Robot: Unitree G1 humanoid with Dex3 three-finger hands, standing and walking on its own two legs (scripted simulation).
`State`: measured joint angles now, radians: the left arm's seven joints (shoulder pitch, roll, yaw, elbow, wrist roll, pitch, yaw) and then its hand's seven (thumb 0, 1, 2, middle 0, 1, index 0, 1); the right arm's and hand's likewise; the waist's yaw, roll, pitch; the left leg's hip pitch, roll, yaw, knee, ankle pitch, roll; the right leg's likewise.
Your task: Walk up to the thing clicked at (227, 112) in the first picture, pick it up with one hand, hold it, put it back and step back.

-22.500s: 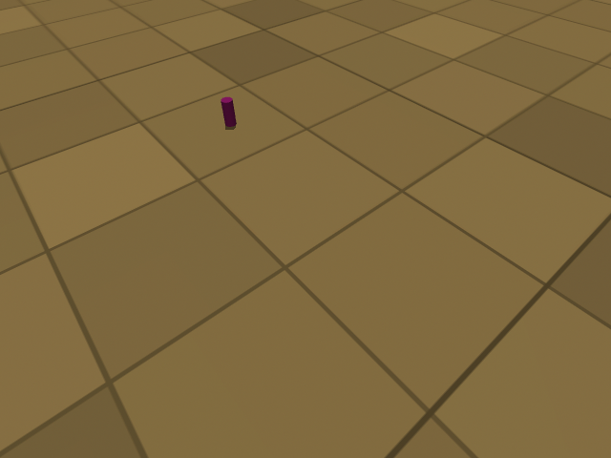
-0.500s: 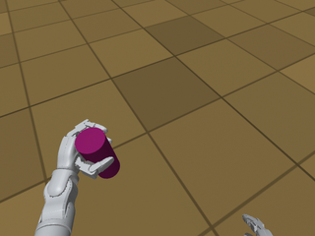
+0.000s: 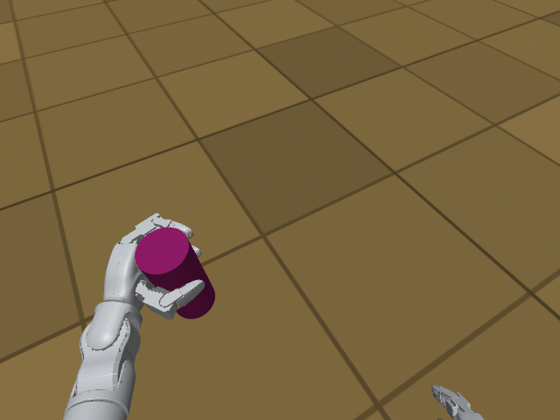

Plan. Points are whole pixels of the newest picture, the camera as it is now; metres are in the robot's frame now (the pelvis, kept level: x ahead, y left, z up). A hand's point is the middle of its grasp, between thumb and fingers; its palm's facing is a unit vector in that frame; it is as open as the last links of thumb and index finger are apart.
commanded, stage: hold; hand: left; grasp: from the side
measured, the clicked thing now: (180, 277) +0.33 +0.16 +0.02
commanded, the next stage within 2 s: crouch in 1.28 s
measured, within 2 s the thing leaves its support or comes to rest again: neither
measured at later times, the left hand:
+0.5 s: hand (174, 267) +0.33 +0.16 +0.06, palm faces -0.05 -1.00 +0.02, open 9.6 cm
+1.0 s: hand (174, 267) +0.33 +0.16 +0.06, palm faces -0.04 -1.00 +0.02, open 9.6 cm
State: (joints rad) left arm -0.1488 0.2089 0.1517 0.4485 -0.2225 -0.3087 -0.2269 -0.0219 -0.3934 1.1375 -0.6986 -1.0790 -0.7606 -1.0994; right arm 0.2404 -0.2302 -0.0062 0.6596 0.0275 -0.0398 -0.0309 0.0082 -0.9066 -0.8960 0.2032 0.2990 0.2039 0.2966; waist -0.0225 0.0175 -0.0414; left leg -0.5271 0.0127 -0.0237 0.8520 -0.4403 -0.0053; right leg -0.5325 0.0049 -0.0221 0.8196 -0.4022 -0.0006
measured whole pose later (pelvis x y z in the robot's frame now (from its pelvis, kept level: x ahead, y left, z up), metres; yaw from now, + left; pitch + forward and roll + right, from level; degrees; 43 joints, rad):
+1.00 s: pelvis -0.01 +0.00 +0.00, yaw +0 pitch +6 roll -1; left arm -0.17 0.21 0.15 0.47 -0.21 -0.32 -0.20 -0.02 -0.39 1.14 -0.70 -1.08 -0.76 -1.10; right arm 0.25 -0.23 -0.01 0.67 0.03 -0.05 -0.03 0.01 -0.91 -0.90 0.20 0.30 0.20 0.30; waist -0.03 0.01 -0.05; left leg -0.53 0.01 -0.02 0.86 -0.44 0.00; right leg -0.54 0.00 -0.02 0.82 -0.39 0.00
